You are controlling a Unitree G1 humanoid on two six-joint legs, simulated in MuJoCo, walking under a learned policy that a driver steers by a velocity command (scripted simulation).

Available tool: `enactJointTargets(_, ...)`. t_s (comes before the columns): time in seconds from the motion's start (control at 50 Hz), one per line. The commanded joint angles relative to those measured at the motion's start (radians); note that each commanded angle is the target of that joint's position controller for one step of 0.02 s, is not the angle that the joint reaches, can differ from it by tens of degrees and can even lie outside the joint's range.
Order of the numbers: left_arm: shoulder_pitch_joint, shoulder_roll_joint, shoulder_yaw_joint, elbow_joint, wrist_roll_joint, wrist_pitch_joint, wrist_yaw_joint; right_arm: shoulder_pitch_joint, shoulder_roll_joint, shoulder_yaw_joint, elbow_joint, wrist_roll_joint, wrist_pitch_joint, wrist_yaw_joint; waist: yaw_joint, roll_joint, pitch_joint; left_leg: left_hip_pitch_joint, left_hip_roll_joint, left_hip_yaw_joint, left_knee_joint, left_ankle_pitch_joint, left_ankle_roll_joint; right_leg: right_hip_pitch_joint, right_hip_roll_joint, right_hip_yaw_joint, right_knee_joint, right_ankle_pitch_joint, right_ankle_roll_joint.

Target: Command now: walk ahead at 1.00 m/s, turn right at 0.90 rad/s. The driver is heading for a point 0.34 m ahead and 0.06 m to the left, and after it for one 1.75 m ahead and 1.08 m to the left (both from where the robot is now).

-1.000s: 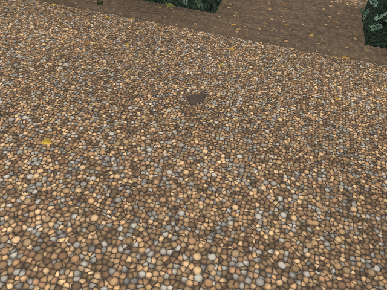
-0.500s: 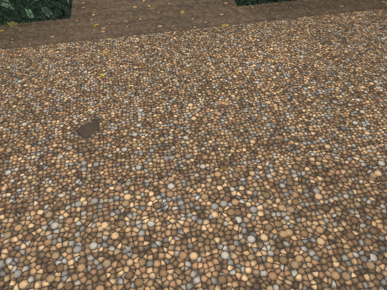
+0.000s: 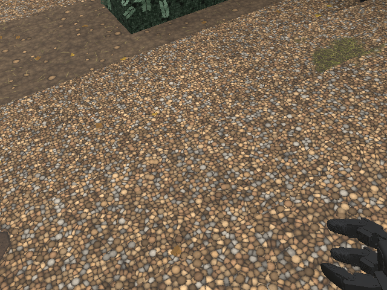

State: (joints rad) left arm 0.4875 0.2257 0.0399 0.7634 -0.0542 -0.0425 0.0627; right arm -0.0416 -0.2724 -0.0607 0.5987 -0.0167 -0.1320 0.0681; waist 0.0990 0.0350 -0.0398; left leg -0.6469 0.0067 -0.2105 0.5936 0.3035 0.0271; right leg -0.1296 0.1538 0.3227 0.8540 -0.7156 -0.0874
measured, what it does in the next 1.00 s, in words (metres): goes down, turning left: left foot 0.18 m lower, then right foot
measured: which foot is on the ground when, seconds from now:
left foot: up 0.00-0.10, down 0.12-0.48, up 0.50-0.94, down 0.96-1.00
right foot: down 0.00-0.12, up 0.14-0.46, down 0.48-0.94, up 0.96-1.00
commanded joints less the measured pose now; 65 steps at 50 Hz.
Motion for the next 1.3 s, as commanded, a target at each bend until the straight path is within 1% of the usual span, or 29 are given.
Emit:
enactJointTargets(0.02,-0.033,0.106,0.036,-0.032,-0.013,0.007,0.017,-0.063,-0.081,-0.030,-0.056,0.041,-0.027,-0.007,-0.028,-0.146,0.106,0.241,0.038,0.026,-0.141,0.016,-0.030,-0.163,-0.121,0.163,-0.106,0.362,-0.089)
enactJointTargets(0.1,-0.139,0.111,0.037,-0.026,0.020,0.002,-0.015,0.481,-0.186,-0.090,0.122,0.057,-0.024,-0.027,-0.262,-0.104,-0.073,0.694,0.182,0.050,-0.382,0.327,-0.045,-0.052,-0.049,0.011,0.559,0.571,0.002)
enactJointTargets(0.12,-0.172,0.039,0.017,-0.029,0.041,-0.011,-0.033,0.663,-0.164,-0.073,0.202,0.044,-0.014,-0.011,-0.318,0.008,-0.076,0.949,0.229,0.013,-0.230,0.170,-0.027,-0.353,0.003,-0.048,0.910,0.088,0.030)
enactJointTargets(0.14,-0.081,-0.073,-0.015,-0.059,0.065,-0.039,-0.050,0.753,-0.141,-0.045,0.246,-0.010,-0.005,-0.002,-0.253,0.383,-0.093,1.200,0.161,0.081,0.171,0.397,-0.066,-0.769,0.024,-0.033,1.174,-0.125,0.012)
enactJointTargets(0.16,0.064,-0.054,-0.019,-0.066,0.008,-0.070,-0.038,0.732,-0.159,-0.052,0.268,-0.029,0.010,-0.001,-0.172,0.655,-0.137,1.211,0.212,-0.113,0.122,0.516,0.021,-0.902,-0.007,-0.073,1.255,-0.076,0.043)
enactJointTargets(0.18,0.018,0.022,-0.022,-0.097,-0.044,-0.090,-0.034,0.729,-0.211,-0.074,0.279,-0.015,0.028,-0.016,-0.184,0.576,-0.219,1.242,0.341,-0.467,-0.115,-0.313,0.257,-1.030,-0.066,-0.130,1.150,0.019,0.050)
enactJointTargets(0.2,-0.172,0.053,-0.017,-0.098,-0.055,-0.100,-0.035,0.678,-0.095,-0.051,0.262,-0.026,0.027,-0.037,-0.222,0.237,-0.152,1.101,0.376,-0.682,-0.283,-0.736,0.292,-1.058,-0.157,-0.147,1.011,0.171,0.004)
enactJointTargets(0.24,-0.390,0.068,-0.007,-0.146,0.026,-0.100,-0.038,0.456,-0.082,-0.017,0.205,0.002,-0.020,-0.043,-0.107,-0.063,0.096,0.613,0.335,-0.688,-0.295,-0.601,0.295,-0.896,-0.232,-0.125,0.662,0.360,0.009)
enactJointTargets(0.32,-0.499,0.044,-0.025,-0.185,0.076,-0.096,-0.056,0.424,-0.078,-0.010,0.214,0.022,0.009,-0.072,-0.081,0.072,0.133,0.190,0.107,-0.241,-0.403,-0.365,0.220,-0.412,-0.226,-0.230,0.018,0.655,0.101)
enactJointTargets(0.44,-0.494,0.123,0.027,-0.190,0.037,-0.098,-0.069,0.606,-0.048,0.000,0.261,0.073,0.038,-0.077,-0.050,0.008,0.035,0.383,0.086,-0.158,-0.223,-0.005,0.151,-0.002,-0.098,-0.282,-0.334,0.693,0.056)
enactJointTargets(0.48,-0.115,0.208,0.065,-0.124,0.039,-0.095,-0.055,0.519,-0.065,-0.001,0.216,0.032,0.046,-0.066,0.138,0.009,-0.200,0.193,0.014,-0.082,0.241,-0.072,0.089,0.445,-0.277,-0.120,-0.269,0.506,-0.034)
enactJointTargets(0.5,-0.011,0.263,0.074,-0.098,0.047,-0.093,-0.060,0.657,0.073,0.038,0.193,0.055,0.033,-0.061,0.074,-0.258,-0.397,-0.031,-0.073,-0.020,0.591,-0.667,0.057,0.700,-0.547,0.331,-0.368,0.215,-0.197)
enactJointTargets(0.52,-0.045,0.194,0.064,-0.089,0.034,-0.092,-0.067,0.631,0.028,0.033,0.189,0.087,0.035,-0.079,0.071,-0.328,-0.295,-0.202,-0.020,0.039,0.756,-0.753,0.052,0.628,-0.584,0.540,-0.499,0.061,-0.218)
enactJointTargets(0.56,-0.168,0.096,0.045,-0.072,0.038,-0.076,-0.059,0.457,-0.024,0.008,0.166,0.063,0.055,-0.093,0.035,-0.150,0.002,-0.243,0.067,0.077,0.738,-0.626,0.049,0.334,-0.515,0.255,-0.551,0.292,-0.150)
enactJointTargets(0.64,-0.325,0.035,0.030,-0.041,0.045,-0.078,-0.070,0.349,0.005,-0.009,0.101,0.070,0.111,-0.079,-0.095,-0.138,0.166,-0.109,0.185,0.086,0.509,-0.661,0.037,-0.032,-0.475,-0.087,-0.673,0.526,-0.075)
enactJointTargets(0.82,-0.241,0.170,0.066,0.000,0.059,-0.094,-0.020,0.232,-0.073,-0.034,0.037,0.045,0.120,0.040,-0.125,-0.029,0.103,0.219,0.092,0.205,0.144,0.260,0.070,-0.127,-0.365,-0.563,-0.410,0.438,0.075)
enactJointTargets(0.92,-0.148,0.242,0.063,0.014,0.001,-0.055,-0.053,0.456,-0.160,-0.068,0.140,0.019,0.145,0.006,-0.205,-0.065,0.066,0.409,0.037,0.352,-0.024,0.146,0.108,0.101,-0.431,-0.594,0.185,1.071,0.117)
enactJointTargets(0.94,-0.213,0.235,0.058,0.022,0.010,-0.064,-0.066,0.665,-0.222,-0.108,0.208,0.021,0.154,-0.011,-0.322,-0.018,-0.010,0.710,0.019,0.368,-0.115,0.232,0.164,-0.015,-0.374,-0.588,0.525,1.176,0.124)
enactJointTargets(0.96,-0.305,0.203,0.057,0.012,-0.008,-0.065,-0.063,0.819,-0.252,-0.107,0.277,0.005,0.136,-0.019,-0.445,0.201,0.097,0.892,0.090,0.250,-0.318,0.266,0.289,-0.337,-0.193,-0.575,1.192,0.354,0.166)
enactJointTargets(0.98,-0.194,0.073,0.023,-0.094,0.059,-0.109,-0.058,0.721,-0.354,-0.090,0.270,-0.014,0.108,-0.015,-0.216,0.466,0.075,1.139,0.086,0.136,0.094,0.719,0.263,-0.787,-0.143,-0.409,1.349,-0.087,0.141)
enactJointTargets(1.02,-0.204,0.130,0.002,-0.160,0.062,-0.144,-0.056,0.719,-0.252,-0.080,0.220,0.036,0.097,-0.020,-0.224,0.126,-0.295,1.271,0.162,-0.192,0.030,0.111,0.425,-0.883,-0.195,-0.202,1.107,-0.013,0.121)
enactJointTargets(1.06,-0.322,0.106,-0.008,-0.209,-0.007,-0.152,-0.043,0.602,-0.295,-0.087,0.215,0.026,0.080,-0.046,-0.132,-0.089,-0.183,1.012,0.339,-0.721,-0.199,-0.723,0.481,-1.059,-0.243,-0.168,0.953,0.103,0.124)
enactJointTargets(1.08,-0.381,0.168,0.009,-0.192,-0.021,-0.144,-0.042,0.519,-0.197,-0.052,0.153,0.003,0.050,-0.047,-0.116,-0.194,-0.055,0.761,0.385,-0.771,-0.234,-0.736,0.447,-1.022,-0.276,-0.095,0.752,0.239,0.103)
enactJointTargets(1.12,-0.420,0.171,0.009,-0.202,0.026,-0.094,-0.037,0.278,-0.153,-0.022,0.089,-0.004,0.042,-0.085,-0.020,-0.174,0.185,0.085,0.224,-0.508,-0.297,-0.637,0.364,-0.659,-0.326,-0.108,0.316,0.394,0.177)
enactJointTargets(1.16,-0.386,0.126,0.002,-0.203,0.081,-0.098,-0.059,0.280,-0.156,-0.028,0.118,0.026,0.053,-0.135,-0.012,-0.029,0.124,-0.172,0.014,-0.195,-0.248,-0.640,0.279,-0.183,-0.263,-0.204,-0.021,0.781,0.180)
enactJointTargets(1.22,-0.349,0.124,0.028,-0.206,0.031,-0.082,-0.062,0.400,-0.153,-0.036,0.152,0.054,0.055,-0.126,-0.034,-0.017,0.065,-0.058,-0.009,-0.177,-0.165,-0.578,0.227,0.044,-0.127,-0.301,-0.127,0.731,0.191)
enactJointTargets(1.26,-0.096,0.144,0.065,-0.160,0.027,-0.081,-0.046,0.390,-0.122,-0.027,0.140,0.041,0.072,-0.112,0.114,-0.001,-0.065,0.050,-0.069,-0.159,0.139,-0.328,0.153,0.288,-0.103,-0.290,-0.123,0.610,0.161)
enactJointTargets(1.28,0.126,0.221,0.084,-0.122,0.015,-0.077,-0.047,0.353,-0.060,-0.006,0.104,0.017,0.076,-0.100,0.203,-0.105,-0.193,0.029,-0.117,-0.073,0.522,-0.374,0.092,0.461,-0.246,-0.092,-0.178,0.343,0.125)
enactJointTargets(1.3,0.091,0.322,0.086,-0.131,0.053,-0.084,-0.064,0.574,0.070,0.016,0.055,0.059,0.065,-0.092,0.008,-0.537,-0.284,-0.136,-0.173,-0.046,0.929,-0.877,0.069,0.516,-0.530,0.611,-0.498,0.105,-0.034)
